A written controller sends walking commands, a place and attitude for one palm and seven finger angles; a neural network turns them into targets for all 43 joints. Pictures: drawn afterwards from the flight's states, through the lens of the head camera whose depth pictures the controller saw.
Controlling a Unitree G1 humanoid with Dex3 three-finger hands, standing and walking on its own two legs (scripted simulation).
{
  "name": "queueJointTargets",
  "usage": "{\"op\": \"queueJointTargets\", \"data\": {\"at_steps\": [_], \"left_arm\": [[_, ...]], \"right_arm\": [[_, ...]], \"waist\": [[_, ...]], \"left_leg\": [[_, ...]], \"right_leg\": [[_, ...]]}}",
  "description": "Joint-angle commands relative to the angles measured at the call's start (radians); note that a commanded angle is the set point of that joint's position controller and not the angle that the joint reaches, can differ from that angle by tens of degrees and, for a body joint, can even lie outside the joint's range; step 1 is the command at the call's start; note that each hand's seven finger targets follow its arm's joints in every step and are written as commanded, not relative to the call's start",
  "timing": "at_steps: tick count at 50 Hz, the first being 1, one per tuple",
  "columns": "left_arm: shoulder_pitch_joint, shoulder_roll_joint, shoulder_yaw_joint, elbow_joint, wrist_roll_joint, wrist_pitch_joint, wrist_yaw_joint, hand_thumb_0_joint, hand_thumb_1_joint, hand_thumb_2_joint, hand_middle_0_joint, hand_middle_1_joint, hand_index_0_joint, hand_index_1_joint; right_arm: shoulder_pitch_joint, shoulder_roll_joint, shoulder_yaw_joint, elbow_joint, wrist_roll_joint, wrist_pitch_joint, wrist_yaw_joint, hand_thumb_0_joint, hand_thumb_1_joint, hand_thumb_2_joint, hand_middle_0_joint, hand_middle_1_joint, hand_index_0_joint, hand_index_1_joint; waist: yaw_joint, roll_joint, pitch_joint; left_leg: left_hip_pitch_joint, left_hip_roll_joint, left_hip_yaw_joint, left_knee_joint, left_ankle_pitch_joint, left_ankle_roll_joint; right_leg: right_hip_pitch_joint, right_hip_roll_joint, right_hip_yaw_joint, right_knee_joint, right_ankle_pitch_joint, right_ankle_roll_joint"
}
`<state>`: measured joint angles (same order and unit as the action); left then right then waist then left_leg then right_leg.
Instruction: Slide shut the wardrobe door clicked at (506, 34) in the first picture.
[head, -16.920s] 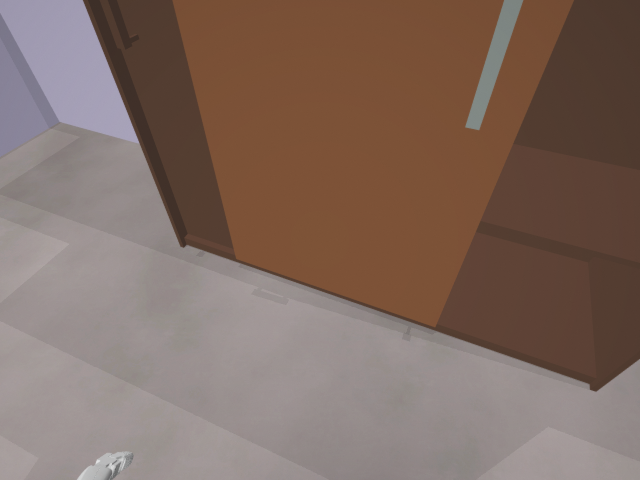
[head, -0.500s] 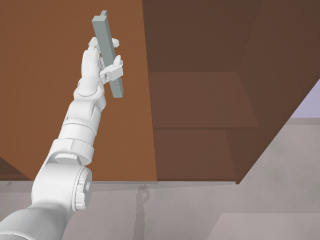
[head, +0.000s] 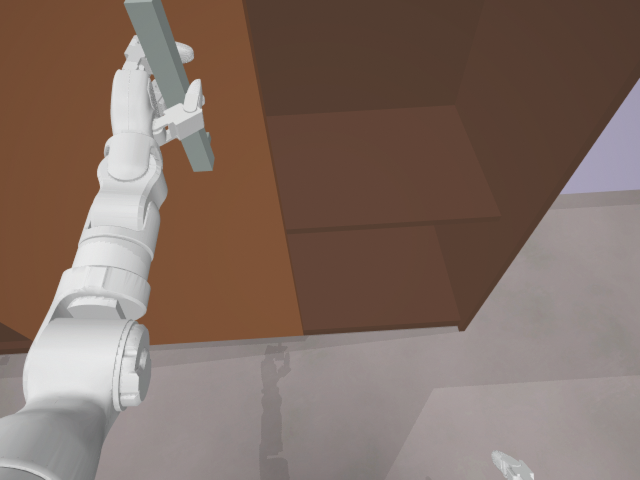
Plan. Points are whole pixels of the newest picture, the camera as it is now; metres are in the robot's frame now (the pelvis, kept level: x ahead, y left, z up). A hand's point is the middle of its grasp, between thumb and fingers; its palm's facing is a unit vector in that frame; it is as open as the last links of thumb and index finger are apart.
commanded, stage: step sideways, sliding the door along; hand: left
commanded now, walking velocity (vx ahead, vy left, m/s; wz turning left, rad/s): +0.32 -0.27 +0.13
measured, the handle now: (181, 86) +0.53 +0.19 +0.20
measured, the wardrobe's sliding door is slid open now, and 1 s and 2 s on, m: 0.51 0.36 0.03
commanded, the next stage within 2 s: none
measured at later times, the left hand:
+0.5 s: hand (216, 104) +0.49 +0.14 +0.19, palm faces +0.40 -0.91 -0.10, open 6.7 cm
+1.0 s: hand (327, 100) +0.51 +0.01 +0.19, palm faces +0.45 -0.89 -0.12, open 7.2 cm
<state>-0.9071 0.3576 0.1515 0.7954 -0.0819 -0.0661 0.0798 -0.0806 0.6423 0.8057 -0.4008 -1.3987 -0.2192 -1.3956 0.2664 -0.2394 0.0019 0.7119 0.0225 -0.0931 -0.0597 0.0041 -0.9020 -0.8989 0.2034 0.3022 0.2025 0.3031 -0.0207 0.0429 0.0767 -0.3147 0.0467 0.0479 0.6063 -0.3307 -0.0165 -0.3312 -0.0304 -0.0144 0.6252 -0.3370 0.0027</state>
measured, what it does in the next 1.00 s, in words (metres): steps to the right: right foot, then left foot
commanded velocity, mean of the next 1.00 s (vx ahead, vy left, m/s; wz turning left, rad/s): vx -0.10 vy -0.20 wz -0.10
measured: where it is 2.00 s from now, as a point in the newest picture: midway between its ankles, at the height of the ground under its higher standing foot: outside the picture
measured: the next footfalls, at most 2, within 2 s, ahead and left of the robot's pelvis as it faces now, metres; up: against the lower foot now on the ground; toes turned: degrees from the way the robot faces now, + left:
right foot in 0.52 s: +0.24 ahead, -0.24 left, +0.00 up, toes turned +7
left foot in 0.74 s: +0.12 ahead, -0.02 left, +0.00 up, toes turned +21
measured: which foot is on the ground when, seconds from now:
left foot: down 0.00-0.58, up 0.60-0.72, down 0.74-1.00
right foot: down 0.00-0.26, up 0.28-0.50, down 0.52-0.76, up 0.78-0.94, down 0.96-1.00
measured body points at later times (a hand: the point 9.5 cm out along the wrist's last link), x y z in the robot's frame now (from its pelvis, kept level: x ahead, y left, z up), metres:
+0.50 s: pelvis +0.07 -0.12 -0.01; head +0.17 -0.11 +0.42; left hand +0.47 +0.19 +0.20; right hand +0.28 -0.29 -0.14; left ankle +0.01 +0.10 -0.73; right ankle +0.19 -0.24 -0.72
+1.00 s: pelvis +0.18 -0.24 +0.00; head +0.28 -0.23 +0.43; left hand +0.48 +0.05 +0.20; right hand +0.46 -0.33 -0.11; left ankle +0.09 -0.04 -0.72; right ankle +0.22 -0.32 -0.73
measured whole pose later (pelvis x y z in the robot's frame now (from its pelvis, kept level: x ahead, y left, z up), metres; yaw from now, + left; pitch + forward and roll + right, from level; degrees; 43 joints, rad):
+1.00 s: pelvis +0.18 -0.24 +0.00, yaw +14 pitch -5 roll +0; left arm -0.47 0.17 0.04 -0.03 -0.07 -0.09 0.14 -0.07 0.68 0.80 -0.46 -1.41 -0.08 -1.25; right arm 0.03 -0.18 -0.01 0.56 0.03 -0.12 0.05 0.00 -0.90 -0.90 0.20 0.30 0.20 0.30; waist 0.14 0.09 0.31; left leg -0.15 0.24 0.09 0.64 -0.33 -0.11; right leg -0.23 0.02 -0.07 0.62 -0.31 -0.03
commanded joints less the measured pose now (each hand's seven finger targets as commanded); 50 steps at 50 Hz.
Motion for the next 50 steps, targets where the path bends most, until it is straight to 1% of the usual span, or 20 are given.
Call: {"op": "queueJointTargets", "data": {"at_steps": [1,3,7,9,10,11,13,14,17,24,26,28,29,32,34,35,37,40,47,50], "left_arm": [[-0.579,0.088,-0.056,-0.335,0.011,-0.105,-0.018,0.000,0.900,0.900,-0.450,-1.400,-0.450,-1.400],[-0.577,0.072,-0.070,-0.363,0.010,-0.102,-0.015,0.000,0.900,0.900,-0.450,-1.400,-0.450,-1.400],[-0.567,0.047,-0.084,-0.397,0.009,-0.082,-0.008,0.000,0.900,0.900,-0.450,-1.400,-0.450,-1.400],[-0.563,-0.022,-0.139,-0.390,0.003,-0.095,-0.013,0.000,0.900,0.900,-0.450,-1.400,-0.450,-1.400],[-0.554,-0.077,-0.160,-0.412,-0.001,-0.099,-0.016,0.000,0.900,0.900,-0.450,-1.400,-0.450,-1.400],[-0.580,-0.145,-0.212,-0.488,-0.010,-0.105,-0.020,0.000,0.900,0.900,-0.450,-1.400,-0.450,-1.400],[-0.665,-0.262,-0.309,-0.645,-0.045,-0.123,-0.035,0.000,0.900,0.900,-0.450,-1.400,-0.450,-1.400],[-0.659,-0.286,-0.329,-0.610,-0.037,-0.117,-0.041,0.000,0.900,0.900,-0.450,-1.400,-0.450,-1.400],[-0.601,-0.210,-0.278,-0.656,-0.024,-0.086,-0.039,0.000,0.900,0.900,-0.450,-1.400,-0.450,-1.400],[-0.515,-0.183,-0.278,-0.729,-0.010,-0.096,-0.060,0.000,0.900,0.900,-0.450,-1.400,-0.450,-1.400],[-0.476,-0.171,-0.259,-0.763,0.001,-0.104,-0.057,0.000,0.900,0.900,-0.450,-1.400,-0.450,-1.400],[-0.441,-0.096,-0.213,-0.769,0.025,-0.093,-0.043,0.000,0.900,0.900,-0.450,-1.400,-0.450,-1.400],[-0.372,-0.085,-0.203,-0.776,0.013,-0.073,-0.043,0.000,0.900,0.900,-0.450,-1.400,-0.450,-1.400],[-0.336,-0.234,-0.321,-0.978,0.006,-0.093,-0.038,0.000,0.900,0.900,-0.450,-1.400,-0.450,-1.400],[-0.293,-0.263,-0.351,-1.035,0.010,-0.113,-0.014,0.000,0.900,0.900,-0.450,-1.400,-0.450,-1.400],[-0.266,-0.286,-0.376,-1.049,0.008,-0.120,-0.011,0.000,0.900,0.900,-0.450,-1.400,-0.450,-1.400],[-0.232,-0.351,-0.428,-1.097,-0.008,-0.130,-0.025,0.000,0.900,0.900,-0.450,-1.400,-0.450,-1.400],[-0.240,-0.328,-0.417,-1.162,0.026,-0.146,-0.033,0.000,0.900,0.900,-0.450,-1.400,-0.450,-1.400],[-0.069,-0.256,-0.375,-1.199,0.055,-0.170,-0.039,0.000,0.900,0.900,-0.450,-1.400,-0.450,-1.400],[0.020,-0.180,-0.328,-1.225,0.067,-0.194,-0.036,0.000,0.900,0.900,-0.450,-1.400,-0.450,-1.400]], "right_arm": [[-0.042,-0.144,-0.043,-0.117,0.013,0.001,-0.017,0.000,-0.900,-0.900,0.200,0.300,0.200,0.300],[-0.056,-0.141,-0.042,-0.122,0.020,0.010,-0.015,0.000,-0.900,-0.900,0.200,0.300,0.200,0.300],[-0.098,-0.117,-0.043,-0.125,0.039,0.023,-0.023,0.000,-0.900,-0.900,0.200,0.300,0.200,0.300],[-0.115,-0.097,-0.029,-0.111,0.042,0.020,-0.024,0.000,-0.900,-0.900,0.200,0.300,0.200,0.300],[-0.119,-0.084,-0.025,-0.108,0.035,0.014,-0.023,0.000,-0.900,-0.900,0.200,0.300,0.200,0.300],[-0.099,-0.094,-0.025,-0.102,0.036,0.010,-0.021,0.000,-0.900,-0.900,0.200,0.300,0.200,0.300],[-0.093,-0.101,-0.042,-0.122,0.032,0.000,0.011,0.000,-0.900,-0.900,0.200,0.300,0.200,0.300],[-0.108,-0.103,-0.042,-0.124,0.034,0.008,0.040,0.000,-0.900,-0.900,0.200,0.300,0.200,0.300],[-0.116,-0.108,-0.069,-0.128,0.033,0.021,0.038,0.000,-0.900,-0.900,0.200,0.300,0.200,0.300],[-0.190,-0.117,-0.074,-0.205,0.042,0.005,0.050,0.000,-0.900,-0.900,0.200,0.300,0.200,0.300],[-0.201,-0.102,-0.071,-0.210,0.051,0.007,0.055,0.000,-0.900,-0.900,0.200,0.300,0.200,0.300],[-0.191,-0.054,-0.073,-0.185,0.048,-0.005,0.043,0.000,-0.900,-0.900,0.200,0.300,0.200,0.300],[-0.217,-0.075,-0.082,-0.173,0.060,-0.016,0.027,0.000,-0.900,-0.900,0.200,0.300,0.200,0.300],[-0.267,-0.015,-0.037,-0.171,0.033,-0.055,0.005,0.000,-0.900,-0.900,0.200,0.300,0.200,0.300],[-0.265,-0.039,-0.042,-0.157,0.022,-0.069,0.001,0.000,-0.900,-0.900,0.200,0.300,0.200,0.300],[-0.267,-0.038,-0.050,-0.181,0.023,-0.065,0.006,0.000,-0.900,-0.900,0.200,0.300,0.200,0.300],[-0.250,-0.081,-0.088,-0.216,0.034,-0.069,0.042,0.000,-0.900,-0.900,0.200,0.300,0.200,0.300],[-0.237,-0.078,-0.092,-0.236,0.018,-0.076,0.077,0.000,-0.900,-0.900,0.200,0.300,0.200,0.300],[-0.252,-0.081,-0.077,-0.273,0.020,-0.070,0.100,0.000,-0.900,-0.900,0.200,0.300,0.200,0.300],[-0.260,-0.055,-0.071,-0.278,0.030,-0.063,0.092,0.000,-0.900,-0.900,0.200,0.300,0.200,0.300]], "waist": [[-0.030,0.132,-0.368],[-0.021,0.107,-0.378],[0.001,-0.295,-0.415],[0.010,-0.222,-0.350],[-0.004,-0.143,-0.331],[-0.044,-0.047,-0.385],[-0.076,0.284,-0.451],[-0.055,0.178,-0.439],[-0.050,0.127,-0.333],[-0.035,0.253,-0.386],[-0.010,0.150,-0.395],[-0.020,-0.235,-0.452],[0.000,-0.395,-0.454],[-0.008,-0.176,-0.358],[-0.022,-0.112,-0.404],[-0.011,-0.079,-0.453],[0.008,0.084,-0.528],[-0.012,0.170,-0.428],[-0.011,0.129,-0.338],[-0.018,-0.075,-0.392]], "left_leg": [[0.395,0.216,-0.269,-0.082,0.469,0.161],[0.314,0.160,-0.154,-0.002,0.465,0.121],[-0.064,-0.013,0.012,0.295,0.172,0.041],[-0.134,-0.016,-0.016,0.201,-0.096,0.056],[-0.027,-0.001,-0.013,0.045,-0.005,0.066],[0.256,0.044,-0.053,-0.114,0.342,0.095],[0.789,0.362,-0.470,-0.107,1.072,0.229],[0.768,0.392,-0.487,-0.086,0.944,0.229],[0.695,0.357,-0.304,-0.023,0.862,0.228],[0.427,0.244,-0.031,0.028,0.790,0.095],[0.315,0.171,-0.007,0.209,0.693,0.052],[0.009,-0.045,0.015,0.449,0.001,0.038],[-0.024,-0.059,-0.053,0.538,-0.239,0.003],[-0.009,-0.013,-0.080,0.234,-0.219,0.029],[0.122,0.006,0.005,-0.151,0.132,0.023],[0.278,0.053,0.013,-0.228,0.438,0.028],[0.607,0.338,-0.201,-0.097,1.128,0.168],[0.641,0.385,-0.116,-0.088,1.126,0.208],[0.577,0.296,0.070,0.087,1.078,0.066],[0.324,0.163,0.107,0.258,0.661,0.004]], "right_leg": [[-0.089,0.048,-0.034,-0.007,-0.065,-0.027],[0.064,0.038,-0.040,-0.138,0.080,-0.040],[0.494,-0.157,0.138,-0.158,0.766,-0.162],[0.519,-0.196,0.114,-0.114,0.853,-0.152],[0.440,-0.159,0.071,-0.046,0.823,-0.128],[0.248,-0.093,-0.022,0.105,0.730,-0.067],[-0.348,0.039,0.020,0.508,-0.163,-0.022],[-0.333,0.015,0.114,0.590,-0.170,-0.056],[-0.410,-0.032,0.106,0.417,-0.179,-0.034],[0.095,0.040,-0.087,0.057,0.145,-0.006],[0.303,0.019,-0.066,-0.136,0.388,-0.018],[0.574,-0.196,0.151,-0.135,1.048,-0.117],[0.539,-0.254,0.254,-0.143,1.153,-0.145],[0.416,-0.241,0.169,-0.086,1.088,-0.125],[0.432,-0.178,0.068,0.040,1.042,-0.079],[0.349,-0.140,0.031,0.087,0.907,-0.041],[0.000,-0.051,0.021,0.199,0.107,0.006],[-0.163,-0.024,0.060,0.371,-0.116,-0.008],[0.056,0.041,-0.065,-0.103,0.213,-0.005],[0.323,-0.071,0.054,-0.172,1.009,-0.038]]}}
